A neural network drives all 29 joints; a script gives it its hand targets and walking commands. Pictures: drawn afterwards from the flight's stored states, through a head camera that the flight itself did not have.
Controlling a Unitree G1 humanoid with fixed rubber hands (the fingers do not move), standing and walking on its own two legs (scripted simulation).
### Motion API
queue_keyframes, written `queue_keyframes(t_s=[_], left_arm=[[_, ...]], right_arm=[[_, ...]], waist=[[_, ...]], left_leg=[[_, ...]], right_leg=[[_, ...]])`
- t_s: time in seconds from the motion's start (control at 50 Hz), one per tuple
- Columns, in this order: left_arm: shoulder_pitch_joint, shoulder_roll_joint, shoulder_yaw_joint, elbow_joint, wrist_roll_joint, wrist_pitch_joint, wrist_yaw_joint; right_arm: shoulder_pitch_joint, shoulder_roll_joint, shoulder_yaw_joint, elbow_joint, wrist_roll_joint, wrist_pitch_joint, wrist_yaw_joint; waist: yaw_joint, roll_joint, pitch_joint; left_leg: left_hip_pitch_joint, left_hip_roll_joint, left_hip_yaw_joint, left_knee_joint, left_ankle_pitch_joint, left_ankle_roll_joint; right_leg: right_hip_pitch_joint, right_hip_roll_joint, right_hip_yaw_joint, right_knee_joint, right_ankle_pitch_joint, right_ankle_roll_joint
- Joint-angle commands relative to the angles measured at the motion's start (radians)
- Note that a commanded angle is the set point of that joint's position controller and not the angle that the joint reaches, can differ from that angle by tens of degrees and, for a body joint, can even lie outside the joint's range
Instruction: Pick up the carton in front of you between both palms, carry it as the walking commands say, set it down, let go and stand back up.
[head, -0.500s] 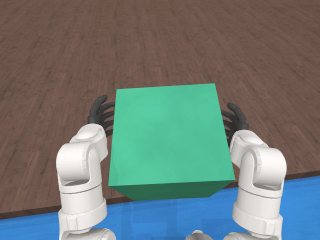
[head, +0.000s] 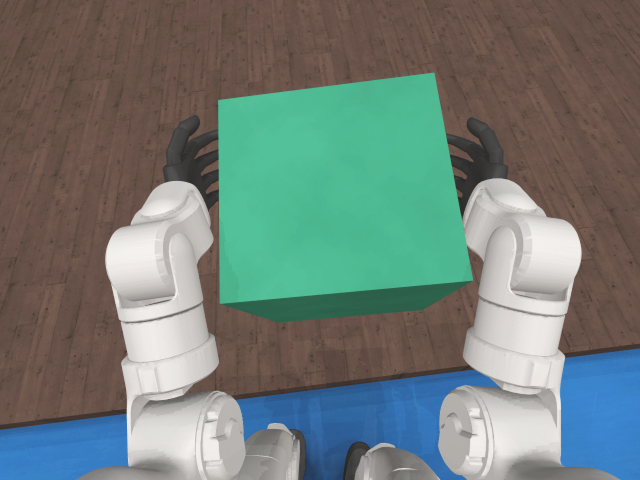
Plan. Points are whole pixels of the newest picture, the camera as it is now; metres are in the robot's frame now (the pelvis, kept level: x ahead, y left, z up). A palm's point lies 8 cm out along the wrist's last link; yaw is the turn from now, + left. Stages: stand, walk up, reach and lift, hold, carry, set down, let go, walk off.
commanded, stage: carry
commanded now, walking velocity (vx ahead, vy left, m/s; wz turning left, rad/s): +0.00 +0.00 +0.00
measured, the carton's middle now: (339, 224) +0.39 +0.00 +0.05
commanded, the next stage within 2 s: none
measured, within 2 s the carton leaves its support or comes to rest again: neither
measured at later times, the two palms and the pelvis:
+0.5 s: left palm (215, 147) +0.43 +0.13 +0.14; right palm (500, 156) +0.42 -0.17 +0.13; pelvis +0.09 -0.01 +0.01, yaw -2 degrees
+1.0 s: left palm (188, 177) +0.40 +0.16 +0.14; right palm (482, 187) +0.39 -0.14 +0.13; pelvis +0.06 +0.01 +0.00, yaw -2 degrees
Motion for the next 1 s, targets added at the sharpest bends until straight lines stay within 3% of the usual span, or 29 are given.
queue_keyframes(t_s=[0.0,0.04,0.06,0.08,0.1,0.14,0.18,0.22,0.26,0.28,0.3,0.34,0.38,0.4,0.42,0.44,0.48,0.5,0.52,0.56,0.62,0.64,0.68,0.72,0.74,0.8,0.84,0.9,0.98], left_arm=[[-0.548,-0.770,-0.730,-0.070,-0.319,0.065,-0.115],[-0.517,-0.772,-0.753,-0.057,-0.297,0.086,-0.121],[-0.538,-0.782,-0.761,-0.082,-0.311,0.095,-0.118],[-0.614,-0.797,-0.785,-0.107,-0.352,0.096,-0.119],[-0.575,-0.748,-0.746,-0.060,-0.333,0.104,-0.123],[-0.535,-0.793,-0.753,0.004,-0.340,0.116,-0.129],[-0.496,-0.797,-0.747,0.055,-0.318,0.116,-0.135],[-0.461,-0.807,-0.715,0.124,-0.294,0.117,-0.139],[-0.469,-0.819,-0.719,0.069,-0.269,0.099,-0.136],[-0.434,-0.836,-0.704,0.163,-0.282,0.109,-0.137],[-0.468,-0.837,-0.724,0.139,-0.275,0.091,-0.140],[-0.469,-0.848,-0.710,0.164,-0.239,0.086,-0.147],[-0.517,-0.891,-0.741,0.160,-0.268,0.063,-0.145],[-0.487,-0.908,-0.734,0.197,-0.259,0.063,-0.141],[-0.525,-0.872,-0.732,0.157,-0.253,0.046,-0.139],[-0.498,-0.887,-0.734,0.162,-0.258,0.041,-0.138],[-0.518,-0.893,-0.729,0.152,-0.280,0.031,-0.126],[-0.475,-0.857,-0.704,0.194,-0.244,0.034,-0.124],[-0.476,-0.882,-0.724,0.186,-0.263,0.035,-0.124],[-0.430,-0.841,-0.691,0.210,-0.227,0.039,-0.121],[-0.442,-0.908,-0.705,0.183,-0.264,0.029,-0.126],[-0.425,-0.892,-0.709,0.197,-0.259,0.031,-0.130],[-0.461,-0.865,-0.713,0.192,-0.234,0.028,-0.128],[-0.450,-0.842,-0.708,0.183,-0.232,0.022,-0.125],[-0.432,-0.884,-0.715,0.199,-0.235,0.023,-0.123],[-0.498,-0.874,-0.746,0.117,-0.276,0.013,-0.121],[-0.428,-0.869,-0.704,0.191,-0.255,0.025,-0.117],[-0.455,-0.851,-0.695,0.216,-0.218,0.033,-0.115],[-0.478,-0.860,-0.702,0.243,-0.231,0.033,-0.120]], right_arm=[[-0.578,0.794,0.665,-0.106,0.248,-0.027,0.064],[-0.597,0.798,0.695,-0.142,0.261,-0.012,0.085],[-0.622,0.817,0.682,-0.161,0.275,-0.007,0.087],[-0.550,0.806,0.681,-0.138,0.249,-0.001,0.086],[-0.547,0.806,0.677,-0.075,0.259,0.016,0.091],[-0.567,0.778,0.690,-0.095,0.249,0.015,0.092],[-0.605,0.785,0.685,-0.128,0.239,0.015,0.087],[-0.552,0.816,0.681,-0.026,0.247,0.023,0.095],[-0.505,0.873,0.672,0.034,0.238,0.029,0.110],[-0.489,0.867,0.673,0.044,0.257,0.019,0.116],[-0.486,0.871,0.639,0.114,0.229,0.019,0.121],[-0.473,0.896,0.654,0.149,0.223,0.004,0.135],[-0.522,0.927,0.664,0.105,0.238,-0.016,0.138],[-0.514,0.912,0.649,0.121,0.216,-0.018,0.133],[-0.509,0.925,0.658,0.152,0.222,-0.025,0.133],[-0.520,0.947,0.666,0.138,0.240,-0.032,0.134],[-0.472,0.921,0.635,0.151,0.234,-0.036,0.125],[-0.497,0.901,0.648,0.127,0.221,-0.040,0.120],[-0.527,0.914,0.642,0.068,0.233,-0.045,0.118],[-0.468,0.893,0.635,0.145,0.213,-0.032,0.117],[-0.486,0.918,0.659,0.085,0.249,-0.049,0.126],[-0.518,0.913,0.658,0.067,0.252,-0.050,0.125],[-0.497,0.898,0.657,0.110,0.225,-0.052,0.125],[-0.492,0.912,0.664,0.116,0.240,-0.051,0.121],[-0.539,0.899,0.655,0.068,0.243,-0.056,0.119],[-0.502,0.902,0.658,0.069,0.252,-0.060,0.124],[-0.472,0.872,0.667,0.072,0.241,-0.053,0.116],[-0.462,0.864,0.621,0.126,0.210,-0.043,0.119],[-0.472,0.842,0.583,0.156,0.188,-0.039,0.116]], waist=[[-0.001,-0.144,-0.707],[0.022,0.031,-0.782],[-0.024,0.131,-0.796],[-0.024,0.120,-0.785],[-0.010,0.116,-0.750],[0.004,-0.012,-0.719],[0.005,-0.171,-0.703],[0.019,-0.185,-0.617],[0.019,-0.141,-0.621],[0.005,-0.119,-0.643],[0.011,-0.096,-0.629],[-0.001,-0.061,-0.653],[-0.018,-0.018,-0.642],[-0.009,0.049,-0.612],[0.006,0.036,-0.598],[-0.014,-0.041,-0.595],[-0.012,-0.078,-0.575],[0.020,-0.117,-0.576],[-0.016,-0.078,-0.599],[-0.004,-0.127,-0.582],[-0.003,-0.041,-0.641],[-0.013,-0.072,-0.653],[-0.016,-0.029,-0.583],[-0.001,-0.107,-0.584],[-0.028,-0.042,-0.597],[-0.004,-0.045,-0.623],[-0.006,-0.096,-0.622],[-0.001,0.022,-0.526],[-0.008,0.009,-0.484]], left_leg=[[0.256,0.005,0.007,-0.213,0.329,0.033],[0.524,0.185,-0.148,-0.085,0.896,0.122],[0.594,0.237,-0.165,-0.065,1.020,0.137],[0.606,0.236,-0.180,-0.061,1.053,0.147],[0.596,0.212,-0.137,-0.058,1.054,0.133],[0.433,0.148,-0.074,-0.037,0.751,0.096],[0.223,0.054,-0.020,-0.023,0.245,0.065],[0.082,0.008,0.031,-0.030,-0.027,0.029],[0.175,-0.013,0.056,-0.154,0.092,0.012],[0.257,-0.004,0.036,-0.183,0.189,0.035],[0.319,0.006,0.045,-0.167,0.359,0.043],[0.415,0.112,-0.048,-0.095,0.707,0.088],[0.486,0.127,-0.034,-0.097,0.832,0.096],[0.463,0.115,-0.026,-0.061,0.806,0.096],[0.437,0.109,-0.005,-0.062,0.728,0.082],[0.352,0.092,-0.015,-0.095,0.554,0.063],[0.270,0.069,0.013,-0.144,0.328,0.044],[0.242,0.049,0.032,-0.103,0.198,0.048],[0.324,0.062,0.030,-0.166,0.203,0.043],[0.339,0.047,0.039,-0.140,0.313,0.036],[0.392,0.111,-0.008,-0.087,0.479,0.057],[0.404,0.130,-0.035,-0.084,0.521,0.059],[0.360,0.114,-0.022,-0.085,0.430,0.057],[0.321,0.119,-0.035,-0.098,0.240,0.051],[0.366,0.107,-0.011,-0.107,0.249,0.049],[0.374,0.113,-0.018,-0.084,0.428,0.056],[0.401,0.140,-0.042,-0.092,0.444,0.065],[0.360,0.137,-0.063,-0.146,0.362,0.061],[0.332,0.149,-0.072,-0.184,0.267,0.067]], right_leg=[[0.462,-0.171,0.086,0.101,0.854,-0.009],[0.227,-0.140,0.141,0.107,0.370,0.065],[0.175,-0.123,0.152,0.089,0.246,0.082],[0.167,-0.096,0.135,0.039,0.158,0.107],[0.182,-0.116,0.148,0.005,0.239,0.115],[0.335,-0.161,0.178,-0.006,0.563,0.124],[0.518,-0.225,0.219,-0.023,1.058,0.096],[0.616,-0.259,0.217,-0.033,1.258,0.071],[0.563,-0.220,0.170,0.000,1.181,0.073],[0.550,-0.223,0.170,0.001,1.162,0.080],[0.477,-0.196,0.165,0.022,1.091,0.121],[0.369,-0.149,0.127,0.020,0.748,0.151],[0.272,-0.102,0.119,-0.034,0.563,0.155],[0.294,-0.101,0.102,-0.105,0.514,0.143],[0.343,-0.105,0.115,-0.138,0.549,0.136],[0.414,-0.124,0.121,-0.099,0.678,0.126],[0.508,-0.174,0.148,-0.089,0.892,0.097],[0.512,-0.186,0.180,-0.108,0.970,0.094],[0.481,-0.223,0.179,-0.079,0.939,0.065],[0.448,-0.193,0.158,-0.068,1.032,0.106],[0.402,-0.171,0.158,-0.049,0.755,0.096],[0.405,-0.170,0.149,-0.055,0.677,0.100],[0.369,-0.182,0.176,-0.104,0.722,0.099],[0.398,-0.188,0.189,-0.124,0.685,0.100],[0.383,-0.188,0.163,-0.090,0.654,0.078],[0.412,-0.168,0.168,-0.074,0.751,0.084],[0.368,-0.172,0.158,-0.059,0.609,0.078],[0.280,-0.152,0.182,-0.102,0.350,0.073],[0.257,-0.140,0.191,-0.124,0.182,0.070]])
